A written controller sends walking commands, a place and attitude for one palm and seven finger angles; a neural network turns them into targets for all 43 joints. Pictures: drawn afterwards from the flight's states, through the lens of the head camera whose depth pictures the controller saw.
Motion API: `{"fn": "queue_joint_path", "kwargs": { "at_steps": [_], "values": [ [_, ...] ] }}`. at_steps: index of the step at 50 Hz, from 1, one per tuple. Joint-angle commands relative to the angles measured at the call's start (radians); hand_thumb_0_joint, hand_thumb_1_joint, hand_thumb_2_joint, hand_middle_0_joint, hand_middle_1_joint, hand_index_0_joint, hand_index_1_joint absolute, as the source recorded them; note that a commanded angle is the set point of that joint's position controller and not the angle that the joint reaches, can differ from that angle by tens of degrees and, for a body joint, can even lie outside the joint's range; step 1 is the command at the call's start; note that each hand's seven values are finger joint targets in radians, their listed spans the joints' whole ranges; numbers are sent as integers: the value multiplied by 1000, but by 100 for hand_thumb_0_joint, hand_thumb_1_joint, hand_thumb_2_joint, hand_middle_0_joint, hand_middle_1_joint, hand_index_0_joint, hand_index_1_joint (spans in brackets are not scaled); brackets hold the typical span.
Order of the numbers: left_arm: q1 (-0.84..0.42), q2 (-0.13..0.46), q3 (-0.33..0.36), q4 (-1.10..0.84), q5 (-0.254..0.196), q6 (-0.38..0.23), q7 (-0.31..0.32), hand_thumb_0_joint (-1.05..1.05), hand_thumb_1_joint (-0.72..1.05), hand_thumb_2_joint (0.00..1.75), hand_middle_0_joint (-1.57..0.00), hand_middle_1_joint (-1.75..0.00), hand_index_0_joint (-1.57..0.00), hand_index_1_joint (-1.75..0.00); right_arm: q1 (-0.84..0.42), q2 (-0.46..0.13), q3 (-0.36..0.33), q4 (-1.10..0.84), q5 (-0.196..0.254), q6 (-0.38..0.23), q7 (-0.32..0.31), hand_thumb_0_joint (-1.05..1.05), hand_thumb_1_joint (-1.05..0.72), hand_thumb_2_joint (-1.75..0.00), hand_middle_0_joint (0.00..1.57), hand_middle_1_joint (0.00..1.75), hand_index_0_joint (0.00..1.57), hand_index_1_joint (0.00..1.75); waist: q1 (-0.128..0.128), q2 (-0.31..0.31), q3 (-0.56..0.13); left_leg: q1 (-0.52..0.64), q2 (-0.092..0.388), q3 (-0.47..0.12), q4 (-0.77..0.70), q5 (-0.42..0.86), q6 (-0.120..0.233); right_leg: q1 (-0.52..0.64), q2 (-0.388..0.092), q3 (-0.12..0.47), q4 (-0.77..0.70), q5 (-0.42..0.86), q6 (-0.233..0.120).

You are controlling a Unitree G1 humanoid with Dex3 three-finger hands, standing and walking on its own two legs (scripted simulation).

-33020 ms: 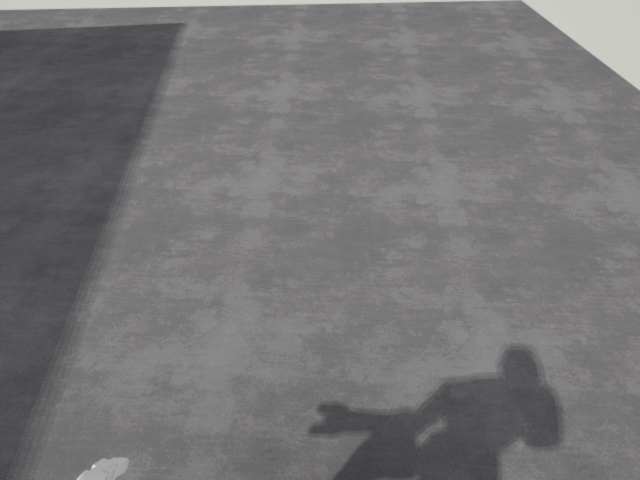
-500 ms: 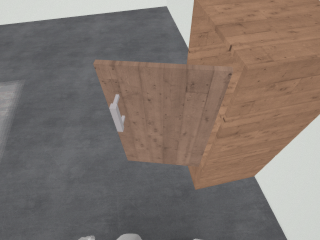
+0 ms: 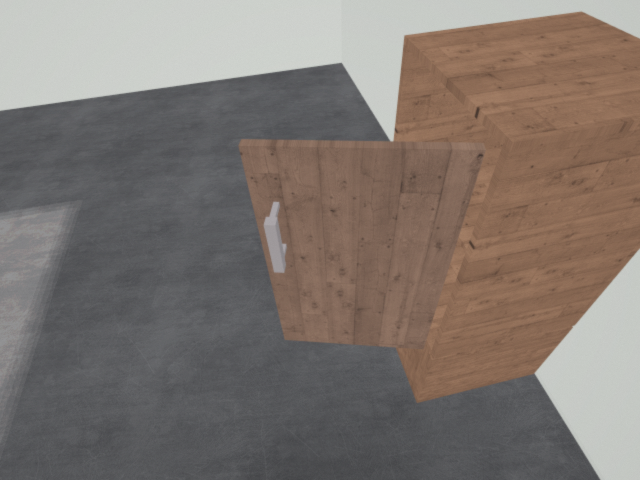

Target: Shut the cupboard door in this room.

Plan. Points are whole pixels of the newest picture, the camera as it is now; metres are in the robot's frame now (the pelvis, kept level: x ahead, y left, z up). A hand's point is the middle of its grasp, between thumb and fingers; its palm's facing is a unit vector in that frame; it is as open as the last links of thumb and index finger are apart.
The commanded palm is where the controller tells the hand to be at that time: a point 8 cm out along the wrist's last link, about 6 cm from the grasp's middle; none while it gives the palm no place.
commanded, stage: come to a stop and stand still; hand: left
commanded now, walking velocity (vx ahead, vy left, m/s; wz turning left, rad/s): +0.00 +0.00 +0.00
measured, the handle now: (277, 238) +0.50 +0.12 -0.01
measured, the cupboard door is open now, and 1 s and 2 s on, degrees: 72 72 72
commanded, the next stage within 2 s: look again from close up in 0.12 s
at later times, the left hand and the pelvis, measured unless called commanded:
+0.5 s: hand out of the picture +0.07 +0.16 -0.16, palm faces +0.00 -0.97 -0.23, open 7.3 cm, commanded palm none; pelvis +0.05 -0.02 +0.01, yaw +1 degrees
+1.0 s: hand out of the picture +0.09 +0.15 -0.16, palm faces +0.03 -0.98 -0.22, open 7.3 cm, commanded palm none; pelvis +0.07 -0.03 +0.01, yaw +1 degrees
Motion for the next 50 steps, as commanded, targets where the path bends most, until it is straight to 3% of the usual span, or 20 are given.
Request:
{"fn": "queue_joint_path", "kwargs": {
  "at_steps": [1, 7, 15, 26, 39, 46, 50],
  "values": [
    [-21, 114, 22, -51, -7, -36, 4, 0, 90, 90, -20, -30, -20, -30, 15, -102, -21, -31, 0, -29, -5, 0, -90, -90, 20, 30, 20, 30, -12, -44, 50, -92, 144, -200, -226, -228, 2, 29, -26, 63, -103, -147, -51],
    [-16, 101, 14, -10, -10, -41, 7, 0, 90, 90, -20, -30, -20, -30, 44, -91, -12, 27, 3, -33, -10, 0, -90, -90, 20, 30, 20, 30, -12, -70, 62, -78, 139, -184, -217, -173, -4, 48, -39, 75, -118, -113, -52],
    [-37, 95, 9, 29, -18, -50, 12, 0, 90, 90, -20, -30, -20, -30, 70, -65, -1, 88, 7, -47, -19, 0, -90, -90, 20, 30, 20, 30, -13, -53, 32, -12, 141, -144, -172, 47, -14, 110, -58, 66, -110, 74, -54],
    [-67, 105, 12, 39, -20, -54, 15, 0, 90, 90, -20, -30, -20, -30, 69, -57, -2, 122, 6, -49, -27, 0, -90, -90, 20, 30, 20, 30, -17, -59, 0, 49, 146, -124, -139, 188, -27, 161, -68, 59, -93, 241, -59],
    [-86, 113, 16, 33, -21, -52, 15, 0, 90, 90, -20, -30, -20, -30, 41, -62, -4, 127, 3, -44, -32, 0, -90, -90, 20, 30, 20, 30, -17, -56, 8, 83, 152, -117, -141, 220, -34, 171, -67, 54, -102, 280, -64],
    [-81, 121, 18, 32, -22, -54, 18, 0, 90, 90, -20, -30, -20, -30, 39, -64, -6, 129, 6, -44, -37, 0, -90, -90, 20, 30, 20, 30, -17, -45, -11, 104, 156, -113, -131, 285, -40, 184, -75, 62, -98, 361, -65],
    [-76, 116, 16, 34, -22, -52, 17, 0, 90, 90, -20, -30, -20, -30, 42, -63, -5, 133, 5, -43, -37, 0, -90, -90, 20, 30, 20, 30, -15, -56, -3, 101, 155, -115, -140, 245, -38, 183, -72, 57, -111, 316, -63]
  ]
}}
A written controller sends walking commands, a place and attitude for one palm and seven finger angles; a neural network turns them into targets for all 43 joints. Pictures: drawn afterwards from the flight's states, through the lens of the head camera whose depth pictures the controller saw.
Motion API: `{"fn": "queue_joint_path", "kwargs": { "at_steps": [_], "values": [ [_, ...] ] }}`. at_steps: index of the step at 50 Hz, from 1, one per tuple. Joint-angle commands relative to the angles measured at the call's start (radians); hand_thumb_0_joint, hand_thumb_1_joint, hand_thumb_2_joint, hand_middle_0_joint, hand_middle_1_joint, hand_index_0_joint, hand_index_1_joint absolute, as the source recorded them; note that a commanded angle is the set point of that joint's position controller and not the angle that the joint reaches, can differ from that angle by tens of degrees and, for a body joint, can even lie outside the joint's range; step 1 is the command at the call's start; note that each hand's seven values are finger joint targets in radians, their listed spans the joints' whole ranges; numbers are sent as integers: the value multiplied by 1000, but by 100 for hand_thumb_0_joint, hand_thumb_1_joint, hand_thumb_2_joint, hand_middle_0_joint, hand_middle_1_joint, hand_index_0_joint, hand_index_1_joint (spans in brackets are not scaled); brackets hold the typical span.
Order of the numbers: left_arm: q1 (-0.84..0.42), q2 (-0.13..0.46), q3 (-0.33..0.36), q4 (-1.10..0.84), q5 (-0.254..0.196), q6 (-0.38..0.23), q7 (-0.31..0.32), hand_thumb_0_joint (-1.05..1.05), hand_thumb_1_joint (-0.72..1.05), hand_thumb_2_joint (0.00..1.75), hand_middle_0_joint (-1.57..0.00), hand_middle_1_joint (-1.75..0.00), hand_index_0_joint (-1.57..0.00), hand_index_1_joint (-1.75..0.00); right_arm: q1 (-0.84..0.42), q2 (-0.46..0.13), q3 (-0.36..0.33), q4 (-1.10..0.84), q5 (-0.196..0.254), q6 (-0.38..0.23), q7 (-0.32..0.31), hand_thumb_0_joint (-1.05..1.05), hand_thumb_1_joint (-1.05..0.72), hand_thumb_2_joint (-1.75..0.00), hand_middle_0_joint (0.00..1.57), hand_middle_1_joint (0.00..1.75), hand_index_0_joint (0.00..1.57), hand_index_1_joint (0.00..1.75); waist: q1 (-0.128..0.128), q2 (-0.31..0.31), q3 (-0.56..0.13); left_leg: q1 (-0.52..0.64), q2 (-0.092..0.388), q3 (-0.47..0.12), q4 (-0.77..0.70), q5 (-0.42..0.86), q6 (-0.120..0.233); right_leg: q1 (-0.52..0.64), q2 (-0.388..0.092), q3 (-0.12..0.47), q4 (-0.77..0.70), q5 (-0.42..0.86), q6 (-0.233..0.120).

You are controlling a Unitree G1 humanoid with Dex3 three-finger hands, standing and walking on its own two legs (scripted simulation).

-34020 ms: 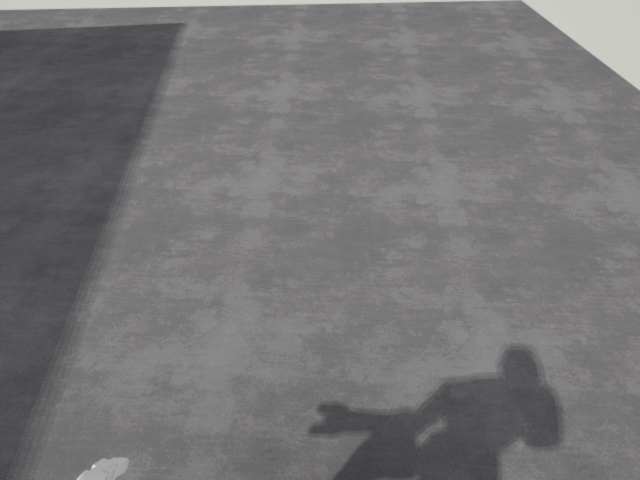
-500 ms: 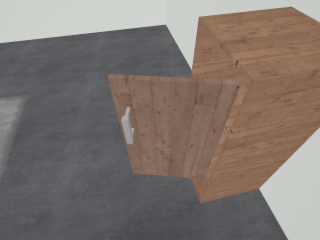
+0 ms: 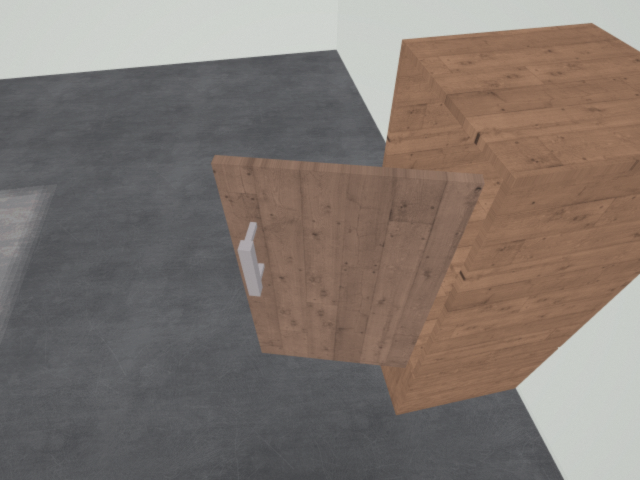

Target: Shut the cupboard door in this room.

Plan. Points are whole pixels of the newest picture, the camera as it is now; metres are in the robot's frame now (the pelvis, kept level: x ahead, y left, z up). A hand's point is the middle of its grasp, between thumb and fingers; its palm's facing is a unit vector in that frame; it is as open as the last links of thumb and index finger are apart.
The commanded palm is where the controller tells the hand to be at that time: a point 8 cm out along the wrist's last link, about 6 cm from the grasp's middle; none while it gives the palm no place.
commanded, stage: come to a stop and stand still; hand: left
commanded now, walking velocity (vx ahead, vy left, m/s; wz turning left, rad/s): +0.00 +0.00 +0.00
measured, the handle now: (253, 260) +0.44 +0.14 -0.02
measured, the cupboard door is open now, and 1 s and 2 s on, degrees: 72 72 72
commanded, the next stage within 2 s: look again from close up in 0.74 s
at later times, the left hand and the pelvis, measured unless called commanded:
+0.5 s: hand out of the picture -0.03 +0.21 -0.17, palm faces +0.01 -0.97 -0.23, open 7.3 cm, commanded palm none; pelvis -0.05 +0.02 +0.00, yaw +1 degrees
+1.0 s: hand out of the picture -0.03 +0.19 -0.18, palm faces +0.00 -0.98 -0.19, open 7.3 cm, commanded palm none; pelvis -0.04 +0.02 +0.00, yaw +1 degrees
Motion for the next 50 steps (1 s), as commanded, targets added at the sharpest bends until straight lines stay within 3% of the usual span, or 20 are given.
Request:
{"fn": "queue_joint_path", "kwargs": {
  "at_steps": [1, 2, 3, 4, 5, 6, 8, 9, 12, 14, 16, 25, 33, 37, 40, 50],
  "values": [
    [40, 118, 25, -41, -4, -19, 4, 0, 90, 90, -20, -30, -20, -30, 74, -98, -21, -20, -4, -9, -3, 0, -90, -90, 20, 30, 20, 30, -3, -19, -23, -37, 106, -65, -52, 271, 15, 55, -123, 95, -51, 346, -38],
    [42, 118, 23, -39, -4, -18, 2, 0, 90, 90, -20, -30, -20, -30, 74, -99, -19, -19, -4, -8, -2, 0, -90, -90, 20, 30, 20, 30, -2, -17, -18, -41, 105, -63, -56, 244, 16, 50, -122, 96, -59, 321, -37],
    [155, 135, 36, 9, 7, -37, 43, 0, 90, 90, -20, -30, -20, -30, -38, -129, -35, -88, 9, -11, 9, 0, -90, -90, 20, 30, 20, 30, 46, -57, -13, -120, 121, -11, 147, 271, -7, 76, -186, 109, -18, 713, 3],
    [156, 207, 45, 1, 8, -56, 41, 0, 90, 90, -20, -30, -20, -30, -20, -129, -31, -122, 10, -15, 11, 0, -90, -90, 20, 30, 20, 30, 14, -15, -98, -166, 52, 0, 180, 248, -18, 204, -230, 148, 39, 1097, -36],
    [123, 215, 51, -38, 1, -55, 39, 0, 90, 90, -20, -30, -20, -30, 68, -102, -39, -121, 10, -15, 11, 0, -90, -90, 20, 30, 20, 30, -26, -45, -210, -152, 54, -22, 95, 69, -7, 258, -253, 151, 88, 1024, -72],
    [100, 167, 34, -50, -5, -48, 37, 0, 90, 90, -20, -30, -20, -30, 69, -79, -36, -116, 8, -13, 8, 0, -90, -90, 20, 30, 20, 30, -24, -42, -238, -106, 54, -28, 68, 99, -3, 237, -225, 133, 95, 919, -67],
    [67, 143, 23, -61, -6, -40, 26, 0, 90, 90, -20, -30, -20, -30, 75, -88, -40, -109, 5, 0, 6, 0, -90, -90, 20, 30, 20, 30, -29, -55, -128, -89, 74, -52, 50, 137, 9, 110, -175, 118, 29, 585, -49],
    [46, 138, 19, -67, -4, -30, 22, 0, 90, 90, -20, -30, -20, -30, 69, -84, -38, -116, 0, 1, 8, 0, -90, -90, 20, 30, 20, 30, -25, -7, -66, -94, 82, -58, 33, 183, 13, 57, -156, 99, 18, 473, -47],
    [38, 131, 14, -74, 1, -17, 13, 0, 90, 90, -20, -30, -20, -30, 40, -101, -34, -126, -3, 5, 14, 0, -90, -90, 20, 30, 20, 30, -13, 1, 52, -155, 91, -89, -20, 94, 21, -23, -120, 97, -45, 118, -32],
    [40, 134, 13, -79, 2, -12, 8, 0, 90, 90, -20, -30, -20, -30, 40, -106, -32, -129, -7, 4, 19, 0, -90, -90, 20, 30, 20, 30, -8, 16, 80, -180, 90, -106, -51, 29, 27, -48, -108, 94, -68, -10, -31],
    [44, 134, 14, -86, 4, -8, 5, 0, 90, 90, -20, -30, -20, -30, 42, -124, -35, -133, -9, 4, 23, 0, -90, -90, 20, 30, 20, 30, -8, -12, 88, -213, 86, -122, -77, -73, 32, -56, -98, 92, -74, -84, -24],
    [83, 121, 16, -88, 8, -6, -2, 0, 90, 90, -20, -30, -20, -30, 46, -146, -36, -123, -10, -4, 24, 0, -90, -90, 20, 30, 20, 30, 3, 5, 63, -260, 100, -161, -132, -161, 46, -23, -91, 56, -36, -31, -17],
    [97, 112, 10, -55, 4, -13, -1, 0, 90, 90, -20, -30, -20, -30, 71, -135, -28, -82, -4, -9, 19, 0, -90, -90, 20, 30, 20, 30, -2, -17, 53, -220, 94, -141, -111, -70, 41, -17, -108, 72, -48, 33, -20],
    [100, 111, 9, -41, 0, -20, 1, 0, 90, 90, -20, -30, -20, -30, 81, -122, -22, -59, 0, -15, 16, 0, -90, -90, 20, 30, 20, 30, -3, -45, -4, -155, 87, -113, -66, 70, 40, 11, -122, 81, -47, 117, -21],
    [95, 108, 8, -31, -1, -21, 3, 0, 90, 90, -20, -30, -20, -30, 80, -117, -20, -42, 1, -17, 13, 0, -90, -90, 20, 30, 20, 30, -5, -32, -9, -131, 89, -99, -47, 142, 36, 15, -126, 83, -42, 170, -20],
    [82, 100, 6, -22, 0, -17, 5, 0, 90, 90, -20, -30, -20, -30, 57, -97, -19, -18, 0, -11, 12, 0, -90, -90, 20, 30, 20, 30, 1, -19, 28, -141, 89, -95, -54, 133, 29, 11, -127, 82, -60, 161, -17]
  ]
}}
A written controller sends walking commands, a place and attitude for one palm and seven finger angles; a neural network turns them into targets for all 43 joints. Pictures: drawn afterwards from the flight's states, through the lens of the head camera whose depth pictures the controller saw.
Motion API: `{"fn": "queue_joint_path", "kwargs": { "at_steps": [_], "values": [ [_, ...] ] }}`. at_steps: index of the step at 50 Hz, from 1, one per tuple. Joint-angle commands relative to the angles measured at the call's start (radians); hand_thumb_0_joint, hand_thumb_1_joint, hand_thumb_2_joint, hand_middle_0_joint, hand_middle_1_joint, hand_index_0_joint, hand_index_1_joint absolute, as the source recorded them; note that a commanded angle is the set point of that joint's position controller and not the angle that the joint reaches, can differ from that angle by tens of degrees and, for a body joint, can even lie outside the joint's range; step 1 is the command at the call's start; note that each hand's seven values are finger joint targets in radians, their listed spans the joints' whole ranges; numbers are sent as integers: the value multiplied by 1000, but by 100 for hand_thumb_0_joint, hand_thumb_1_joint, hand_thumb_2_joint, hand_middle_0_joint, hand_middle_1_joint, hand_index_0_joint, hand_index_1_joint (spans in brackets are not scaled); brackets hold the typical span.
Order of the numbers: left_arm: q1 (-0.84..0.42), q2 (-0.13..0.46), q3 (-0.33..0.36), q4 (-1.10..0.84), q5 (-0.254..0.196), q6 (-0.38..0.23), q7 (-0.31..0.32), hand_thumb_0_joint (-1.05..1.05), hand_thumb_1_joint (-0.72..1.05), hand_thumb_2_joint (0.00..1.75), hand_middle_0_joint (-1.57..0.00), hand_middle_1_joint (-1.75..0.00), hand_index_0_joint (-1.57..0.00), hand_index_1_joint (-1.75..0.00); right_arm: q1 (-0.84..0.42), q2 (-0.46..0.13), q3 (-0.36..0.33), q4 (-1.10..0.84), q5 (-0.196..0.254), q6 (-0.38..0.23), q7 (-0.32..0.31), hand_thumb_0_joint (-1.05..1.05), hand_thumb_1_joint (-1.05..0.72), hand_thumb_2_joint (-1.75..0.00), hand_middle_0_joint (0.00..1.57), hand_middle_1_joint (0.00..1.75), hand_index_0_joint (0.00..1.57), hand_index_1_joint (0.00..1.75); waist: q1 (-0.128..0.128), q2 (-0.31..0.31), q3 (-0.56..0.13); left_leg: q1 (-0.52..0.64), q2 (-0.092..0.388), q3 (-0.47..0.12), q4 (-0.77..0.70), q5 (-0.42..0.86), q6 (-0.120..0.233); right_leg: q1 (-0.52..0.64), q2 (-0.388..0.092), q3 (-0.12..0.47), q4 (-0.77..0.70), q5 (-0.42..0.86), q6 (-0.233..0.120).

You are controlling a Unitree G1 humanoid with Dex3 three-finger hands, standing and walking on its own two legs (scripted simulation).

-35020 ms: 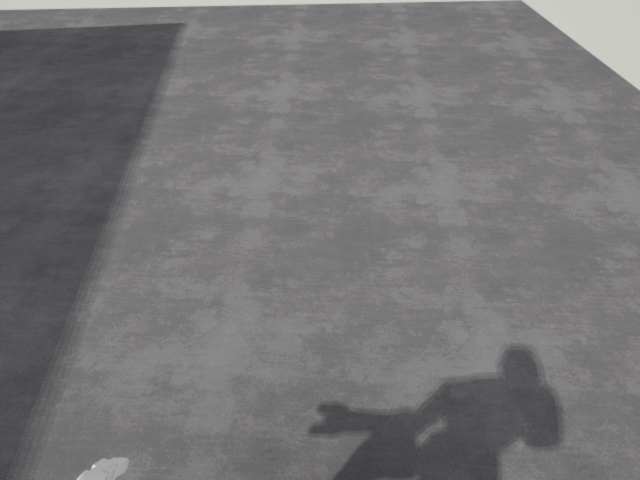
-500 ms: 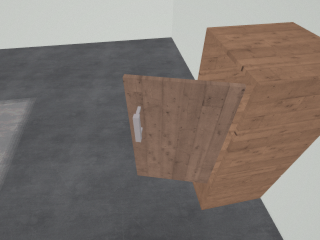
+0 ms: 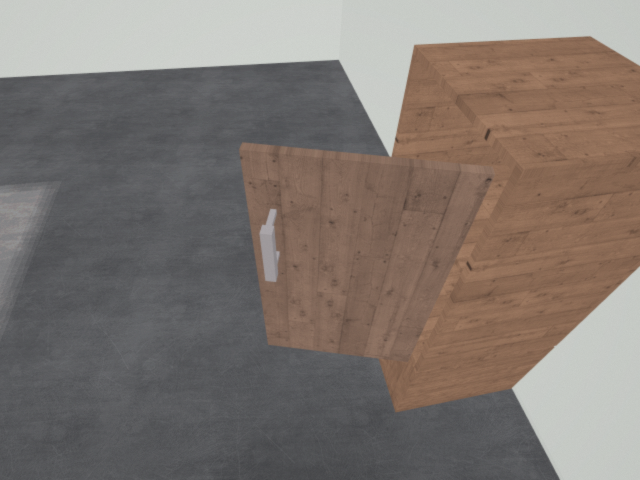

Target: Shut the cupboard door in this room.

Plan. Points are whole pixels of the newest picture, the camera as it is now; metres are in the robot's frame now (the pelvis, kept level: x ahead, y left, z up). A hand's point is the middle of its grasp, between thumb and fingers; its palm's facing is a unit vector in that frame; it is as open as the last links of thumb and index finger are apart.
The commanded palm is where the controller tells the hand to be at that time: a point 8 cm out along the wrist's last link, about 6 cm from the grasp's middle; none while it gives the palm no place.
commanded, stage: look again from close up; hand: left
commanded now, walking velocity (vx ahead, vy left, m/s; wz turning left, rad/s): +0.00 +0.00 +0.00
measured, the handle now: (271, 246) +0.47 +0.11 -0.02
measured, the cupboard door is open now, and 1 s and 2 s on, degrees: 72 72 72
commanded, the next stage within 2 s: shuffle to correct the standing spot in 0.32 s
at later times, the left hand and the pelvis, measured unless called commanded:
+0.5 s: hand out of the picture +0.01 +0.17 -0.18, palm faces +0.01 -0.98 -0.18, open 7.3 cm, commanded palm none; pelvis +0.01 +0.00 +0.00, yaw +0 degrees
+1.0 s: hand out of the picture +0.06 +0.12 -0.19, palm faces -0.02 -0.99 -0.17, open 7.2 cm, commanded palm none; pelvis +0.03 -0.05 -0.01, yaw -3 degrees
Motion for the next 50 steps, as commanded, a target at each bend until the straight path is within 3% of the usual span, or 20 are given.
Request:
{"fn": "queue_joint_path", "kwargs": {
  "at_steps": [1, 21, 23, 26, 28, 30, 31, 33, 34, 35, 36, 37, 38, 39, 40, 42, 45, 47, 48, 50],
  "values": [
    [41, 105, 23, -42, -6, -20, 0, 0, 90, 90, -20, -30, -20, -30, 45, -108, -25, -26, -3, -10, -4, 0, -90, -90, 20, 30, 20, 30, 0, 7, 32, -87, 121, -106, -114, 99, -8, 40, -90, 80, -76, 108, -53],
    [45, 90, 24, -43, -7, -18, 1, 0, 90, 90, -20, -30, -20, -30, 50, -100, -22, -4, -3, -13, -6, 0, -90, -90, 20, 30, 20, 30, 3, 7, -1, -54, 131, -109, -126, 175, -7, 71, -91, 61, -67, 158, -47],
    [51, 82, 30, -42, -6, -9, -3, 0, 90, 90, -20, -30, -20, -30, 49, -99, -26, 0, -6, -9, -11, 0, -90, -90, 20, 30, 20, 30, -1, 12, 19, -44, 146, -110, -122, 131, -5, 31, -72, 52, -50, 118, -43],
    [40, 78, 48, -71, 3, 14, -16, 0, 90, 90, -20, -30, -20, -30, 49, -138, -49, -15, -12, 5, -21, 0, -90, -90, 20, 30, 20, 30, -6, 71, 60, -52, 219, -165, -165, 32, 27, -58, -26, 4, 36, 0, -36],
    [33, 73, 65, -103, 12, 31, -28, 0, 90, 90, -20, -30, -20, -30, 48, -171, -69, -36, -17, 15, -31, 0, -90, -90, 20, 30, 20, 30, -12, 123, 99, -42, 312, -235, -193, 14, 83, -168, 1, -38, 167, -108, -32],
    [-2, 72, 80, -138, 15, 40, -35, 0, 90, 90, -20, -30, -20, -30, 73, -178, -77, -44, -25, 14, -38, 0, -90, -90, 20, 30, 20, 30, -29, 121, 97, -12, 401, -277, -185, 165, 156, -253, -19, -50, 320, -243, -32],
    [-13, 60, 85, -151, 15, 40, -38, 0, 90, 90, -20, -30, -20, -30, 74, -178, -78, -44, -30, 11, -39, 0, -90, -90, 20, 30, 20, 30, -29, 109, 91, -2, 409, -262, -165, 266, 167, -259, -34, -46, 327, -259, -33],
    [8, 40, 88, -156, 11, 38, -47, 0, 90, 90, -20, -30, -20, -30, 59, -181, -79, -49, -36, 9, -42, 0, -90, -90, 20, 30, 20, 30, -15, 123, 55, -14, 379, -191, -108, 398, 142, -168, -36, -72, 238, -230, -34],
    [34, 38, 90, -147, 10, 38, -50, 0, 90, 90, -20, -30, -20, -30, 49, -179, -79, -52, -36, 10, -44, 0, -90, -90, 20, 30, 20, 30, -3, 106, 44, -41, 357, -161, -72, 403, 123, -101, -21, -94, 171, -173, -37],
    [80, 35, 93, -137, 9, 35, -52, 0, 90, 90, -20, -30, -20, -30, 38, -185, -82, -55, -32, 12, -43, 0, -90, -90, 20, 30, 20, 30, 19, 103, 18, -80, 322, -125, -6, 354, 91, -5, -16, -101, 59, -81, -38],
    [126, 60, 98, -125, 12, 29, -50, 0, 90, 90, -20, -30, -20, -30, 46, -168, -80, -59, -26, 12, -40, 0, -90, -90, 20, 30, 20, 30, 33, 20, -9, -149, 247, -62, 91, 218, 48, 103, -37, -58, -39, 49, -48],
    [163, 118, 105, -112, 18, 24, -41, 0, 90, 90, -20, -30, -20, -30, 61, -116, -72, -74, -16, 13, -35, 0, -90, -90, 20, 30, 20, 30, 34, -163, -27, -309, 127, 54, 238, -44, -5, 212, -182, 123, -76, 174, -110],
    [213, 164, 109, -104, 12, 21, -34, 0, 90, 90, -20, -30, -20, -30, 37, -74, -60, -98, -13, 16, -30, 0, -90, -90, 20, 30, 20, 30, 62, -247, -59, -373, 39, 99, 436, -343, -33, 217, -319, 267, -159, 200, -221],
    [221, 152, 108, -112, 9, 16, -22, 0, 90, 90, -20, -30, -20, -30, 15, -77, -59, -113, -12, 26, -31, 0, -90, -90, 20, 30, 20, 30, 77, -187, -68, -359, 55, 17, 560, -371, -25, 158, -337, 311, -207, 108, -277],
    [161, 141, 105, -119, 9, 13, -16, 0, 90, 90, -20, -30, -20, -30, -6, -71, -60, -109, -11, 28, -25, 0, -90, -90, 20, 30, 20, 30, 54, -177, -16, -381, 75, -17, 626, -326, -25, 95, -328, 320, -211, 93, -293],
    [70, 107, 88, -141, 10, 0, -6, 0, 90, 90, -20, -30, -20, -30, 17, -48, -53, -90, -11, 29, -10, 0, -90, -90, 20, 30, 20, 30, 10, -64, 4, -320, 89, -28, 580, -235, -37, 16, -280, 188, -187, 161, -265],
    [36, 118, 78, -146, 11, -13, 0, 0, 90, 90, -20, -30, -20, -30, 62, 1, -36, -70, -4, 25, -1, 0, -90, -90, 20, 30, 20, 30, -6, -36, -31, -156, 71, 6, 251, -135, -53, -22, -244, 116, -154, 211, -231],
    [25, 117, 68, -130, -2, -16, -4, 0, 90, 90, -20, -30, -20, -30, 102, 7, -28, -43, -1, 23, -2, 0, -90, -90, 20, 30, 20, 30, -18, -44, -38, -16, 54, 16, 19, 39, -57, -53, -196, 84, -126, 149, -170],
    [23, 100, 62, -125, -6, -17, -6, 0, 90, 90, -20, -30, -20, -30, 105, -10, -29, -35, -1, 17, -5, 0, -90, -90, 20, 30, 20, 30, -16, -25, -28, 18, 79, -10, -51, 89, -48, -59, -172, 74, -112, 136, -134],
    [33, 75, 57, -129, -8, -15, -6, 0, 90, 90, -20, -30, -20, -30, 71, -60, -31, -51, -4, 10, -8, 0, -90, -90, 20, 30, 20, 30, 14, 49, 3, -51, 172, -88, -63, 218, -14, -17, -120, 37, -110, 123, -79]
  ]
}}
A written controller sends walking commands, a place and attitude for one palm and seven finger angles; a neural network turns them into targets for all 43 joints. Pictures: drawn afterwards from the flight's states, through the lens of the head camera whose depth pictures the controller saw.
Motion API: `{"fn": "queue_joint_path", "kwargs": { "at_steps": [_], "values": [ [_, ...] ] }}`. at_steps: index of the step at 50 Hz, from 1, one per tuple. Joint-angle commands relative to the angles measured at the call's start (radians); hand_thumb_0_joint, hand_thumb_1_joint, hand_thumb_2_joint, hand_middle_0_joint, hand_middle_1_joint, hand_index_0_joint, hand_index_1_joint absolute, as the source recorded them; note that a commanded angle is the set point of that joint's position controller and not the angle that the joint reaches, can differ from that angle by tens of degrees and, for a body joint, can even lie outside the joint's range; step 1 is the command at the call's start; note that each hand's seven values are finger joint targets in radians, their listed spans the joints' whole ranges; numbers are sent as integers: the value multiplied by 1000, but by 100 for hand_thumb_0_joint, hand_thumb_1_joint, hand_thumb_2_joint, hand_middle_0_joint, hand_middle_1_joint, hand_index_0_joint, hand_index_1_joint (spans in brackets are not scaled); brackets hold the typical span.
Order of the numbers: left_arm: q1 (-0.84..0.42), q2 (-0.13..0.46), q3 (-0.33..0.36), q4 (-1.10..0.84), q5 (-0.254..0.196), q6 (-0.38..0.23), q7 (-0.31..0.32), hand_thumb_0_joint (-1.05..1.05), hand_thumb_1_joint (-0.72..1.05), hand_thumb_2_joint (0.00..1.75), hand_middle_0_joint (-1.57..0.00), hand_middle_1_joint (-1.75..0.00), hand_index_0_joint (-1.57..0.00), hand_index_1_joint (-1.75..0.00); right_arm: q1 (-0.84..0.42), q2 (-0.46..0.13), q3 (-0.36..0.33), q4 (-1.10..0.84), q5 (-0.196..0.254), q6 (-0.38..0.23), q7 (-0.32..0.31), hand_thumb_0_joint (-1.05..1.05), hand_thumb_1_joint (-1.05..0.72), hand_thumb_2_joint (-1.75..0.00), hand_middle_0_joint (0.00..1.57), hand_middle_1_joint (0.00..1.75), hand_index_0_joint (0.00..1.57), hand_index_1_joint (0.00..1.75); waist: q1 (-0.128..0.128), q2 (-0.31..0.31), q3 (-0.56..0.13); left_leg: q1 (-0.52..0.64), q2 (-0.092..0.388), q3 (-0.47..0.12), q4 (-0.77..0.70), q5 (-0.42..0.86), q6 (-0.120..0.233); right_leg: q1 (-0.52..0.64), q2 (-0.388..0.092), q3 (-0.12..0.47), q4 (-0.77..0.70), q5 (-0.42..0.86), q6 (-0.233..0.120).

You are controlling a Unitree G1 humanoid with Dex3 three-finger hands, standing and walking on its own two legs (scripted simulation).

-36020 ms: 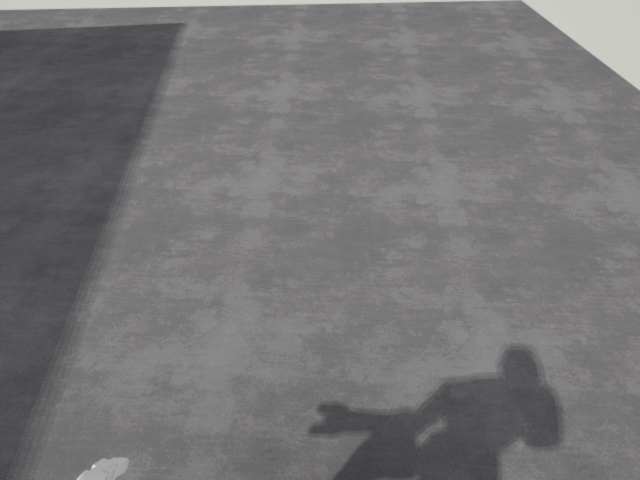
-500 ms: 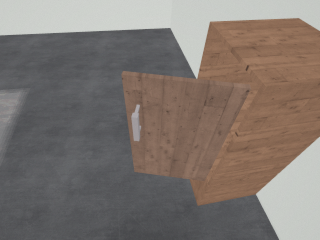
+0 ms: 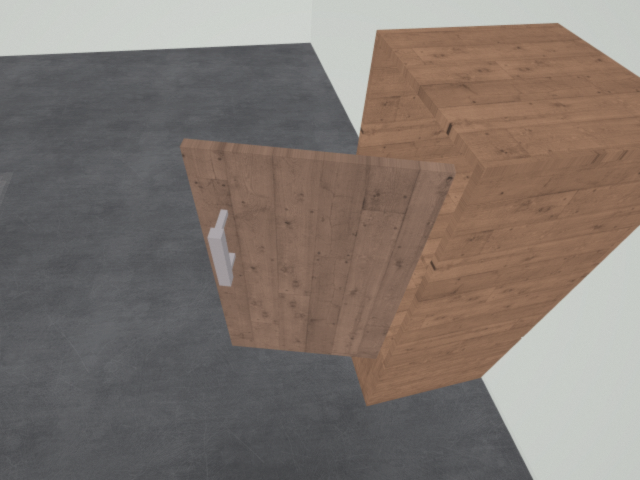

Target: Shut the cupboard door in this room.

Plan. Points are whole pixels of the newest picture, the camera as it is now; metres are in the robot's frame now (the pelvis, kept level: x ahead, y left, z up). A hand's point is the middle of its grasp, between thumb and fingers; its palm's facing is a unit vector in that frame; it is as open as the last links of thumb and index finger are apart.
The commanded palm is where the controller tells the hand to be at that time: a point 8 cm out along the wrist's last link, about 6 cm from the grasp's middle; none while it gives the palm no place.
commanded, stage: come to a stop and stand still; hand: left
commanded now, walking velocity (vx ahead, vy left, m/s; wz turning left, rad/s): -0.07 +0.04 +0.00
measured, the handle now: (224, 249) +0.44 +0.18 -0.01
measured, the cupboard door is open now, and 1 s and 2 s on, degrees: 72 72 72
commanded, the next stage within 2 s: look again from close up in 1.04 s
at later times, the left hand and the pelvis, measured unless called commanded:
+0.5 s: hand out of the picture +0.00 +0.20 -0.17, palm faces +0.00 -0.98 -0.21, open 7.3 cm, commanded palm none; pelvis +0.01 +0.03 +0.01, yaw +0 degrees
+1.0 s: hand out of the picture +0.04 +0.20 -0.17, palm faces -0.02 -0.98 -0.20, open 7.3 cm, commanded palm none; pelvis +0.03 +0.03 +0.01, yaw -1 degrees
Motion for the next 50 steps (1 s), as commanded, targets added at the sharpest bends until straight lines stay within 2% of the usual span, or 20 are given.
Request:
{"fn": "queue_joint_path", "kwargs": {
  "at_steps": [1, 3, 7, 11, 14, 15, 16, 17, 18, 19, 22, 23, 24, 25, 27, 29, 33, 35, 42, 50],
  "values": [
    [22, 79, 7, -40, -13, -20, 1, 0, 90, 90, -20, -30, -20, -30, 49, -66, 3, -14, -5, -16, 3, 0, -90, -90, 20, 30, 20, 30, 16, 118, -6, 17, 123, -128, -195, 259, 40, 54, -156, 160, -139, 176, 0],
    [49, 78, 2, -15, -12, -18, 3, 0, 90, 90, -20, -30, -20, -30, 16, -66, 7, -17, -2, -21, 1, 0, -90, -90, 20, 30, 20, 30, 33, 113, -21, 1, 122, -134, -224, 278, 50, 120, -154, 146, -126, 187, 11],
    [59, 76, -7, 6, -11, -21, 3, 0, 90, 90, -20, -30, -20, -30, 27, -75, 9, -9, -3, -17, 3, 0, -90, -90, 20, 30, 20, 30, 21, 24, -34, 42, 103, -121, -235, 202, 40, 112, -171, 150, -163, 175, 10],
    [57, 71, -14, 20, -10, -26, 3, 0, 90, 90, -20, -30, -20, -30, 37, -79, 12, 4, -4, -16, 6, 0, -90, -90, 20, 30, 20, 30, 11, -5, -19, 55, 96, -120, -254, 162, 37, 92, -171, 154, -185, 140, 9],
    [68, 70, -17, 31, -8, -27, 3, 0, 90, 90, -20, -30, -20, -30, 43, -74, 16, 17, -4, -17, 8, 0, -90, -90, 20, 30, 20, 30, 12, 7, 7, 45, 91, -119, -276, 129, 38, 86, -167, 149, -202, 107, 10],
    [144, 108, -21, 71, 5, -40, 40, 0, 90, 90, -20, -30, -20, -30, -53, -139, 8, -60, 3, -28, 15, 0, -90, -90, 20, 30, 20, 30, 38, 98, 46, 28, 93, -66, -91, 185, 9, 25, -205, 166, -166, 309, 25],
    [84, 150, -17, 20, -4, -47, 31, 0, 90, 90, -20, -30, -20, -30, 17, -87, 13, -83, -6, -15, 20, 0, -90, -90, 20, 30, 20, 30, -18, 88, -37, 34, 40, -86, -109, 16, 8, 34, -225, 221, -173, 68, -12],
    [47, 143, -18, 2, -6, -48, 23, 0, 90, 90, -20, -30, -20, -30, 57, -96, 13, -83, -11, -19, 22, 0, -90, -90, 20, 30, 20, 30, -31, 91, -44, 36, 54, -102, -132, 12, 17, -8, -203, 205, -153, -83, -27],
    [44, 130, -19, -6, -6, -45, 16, 0, 90, 90, -20, -30, -20, -30, 74, -101, 13, -91, -13, -23, 23, 0, -90, -90, 20, 30, 20, 30, -31, 125, -45, 26, 71, -125, -160, 36, 29, -16, -174, 174, -129, -84, -24],
    [44, 126, -21, -8, -4, -43, 10, 0, 90, 90, -20, -30, -20, -30, 75, -102, 18, -96, -16, -33, 22, 0, -90, -90, 20, 30, 20, 30, -19, 157, -55, 21, 84, -140, -178, 93, 42, 6, -151, 146, -105, -15, -24],
    [63, 91, -28, 8, -7, -38, 6, 0, 90, 90, -20, -30, -20, -30, 81, -126, 18, -107, -9, -40, 14, 0, -90, -90, 20, 30, 20, 30, -8, 7, -16, -3, 98, -160, -212, 132, 62, 43, -132, 124, -91, 31, -6],
    [65, 86, -30, 12, -8, -34, 5, 0, 90, 90, -20, -30, -20, -30, 83, -134, 19, -104, -8, -40, 13, 0, -90, -90, 20, 30, 20, 30, -9, -5, 10, -4, 98, -161, -226, 106, 62, 30, -131, 127, -96, 17, -4],
    [58, 87, -28, 13, -7, -30, 3, 0, 90, 90, -20, -30, -20, -30, 87, -128, 21, -101, -11, -43, 12, 0, -90, -90, 20, 30, 20, 30, -5, 39, 29, -15, 97, -164, -244, 130, 62, 28, -129, 116, -86, 28, -6],
    [66, 86, -28, 14, -8, -27, 4, 0, 90, 90, -20, -30, -20, -30, 86, -131, 21, -95, -11, -41, 11, 0, -90, -90, 20, 30, 20, 30, -2, 43, 43, -19, 98, -164, -256, 105, 62, 30, -125, 117, -83, 16, -2],
    [71, 86, -28, 18, -8, -24, 4, 0, 90, 90, -20, -30, -20, -30, 88, -137, 22, -88, -9, -40, 11, 0, -90, -90, 20, 30, 20, 30, 1, 13, 56, -25, 96, -166, -275, 59, 63, 33, -127, 123, -91, 12, 0],
    [70, 91, -26, 21, -9, -24, 2, 0, 90, 90, -20, -30, -20, -30, 95, -132, 24, -77, -11, -44, 11, 0, -90, -90, 20, 30, 20, 30, 3, 22, 37, -2, 93, -159, -281, 94, 64, 43, -131, 121, -89, 36, -1],
    [67, 90, -28, 29, -11, -27, 3, 0, 90, 90, -20, -30, -20, -30, 98, -129, 27, -48, -9, -44, 11, 0, -90, -90, 20, 30, 20, 30, 1, -34, 28, 34, 86, -137, -266, 123, 63, 44, -143, 138, -110, 56, 4],
    [64, 92, -27, 30, -12, -25, 4, 0, 90, 90, -20, -30, -20, -30, 99, -125, 28, -34, -10, -46, 10, 0, -90, -90, 20, 30, 20, 30, 2, 3, 21, 46, 84, -131, -265, 164, 62, 50, -142, 138, -105, 77, 4],
    [62, 90, -26, 51, -15, -28, 7, 0, 90, 90, -20, -30, -20, -30, 107, -110, 29, 6, -8, -49, 3, 0, -90, -90, 20, 30, 20, 30, 2, 16, -17, 109, 88, -107, -235, 315, 58, 81, -149, 139, -102, 169, 5],
    [58, 82, -27, 68, -13, -24, 7, 0, 90, 90, -20, -30, -20, -30, 98, -95, 29, 31, -8, -43, -1, 0, -90, -90, 20, 30, 20, 30, 2, 22, 26, 102, 87, -100, -243, 282, 57, 75, -150, 140, -122, 167, 5]
  ]
}}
